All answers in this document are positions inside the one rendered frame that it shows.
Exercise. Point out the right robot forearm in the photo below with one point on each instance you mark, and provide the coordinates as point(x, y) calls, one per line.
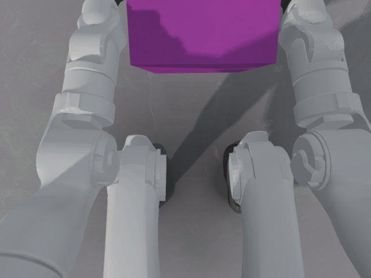
point(318, 69)

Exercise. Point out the carton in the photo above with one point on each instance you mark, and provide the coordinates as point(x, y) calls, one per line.
point(202, 36)

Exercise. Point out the left robot upper arm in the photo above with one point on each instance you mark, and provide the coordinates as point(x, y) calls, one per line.
point(41, 237)

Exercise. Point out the right robot upper arm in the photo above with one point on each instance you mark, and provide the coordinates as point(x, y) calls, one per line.
point(336, 166)

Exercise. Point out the right robot shin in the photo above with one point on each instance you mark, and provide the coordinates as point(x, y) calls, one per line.
point(283, 156)

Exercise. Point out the left robot thigh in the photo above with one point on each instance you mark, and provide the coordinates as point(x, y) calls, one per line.
point(131, 249)

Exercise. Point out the left robot forearm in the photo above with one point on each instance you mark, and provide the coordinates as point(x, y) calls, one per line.
point(86, 100)

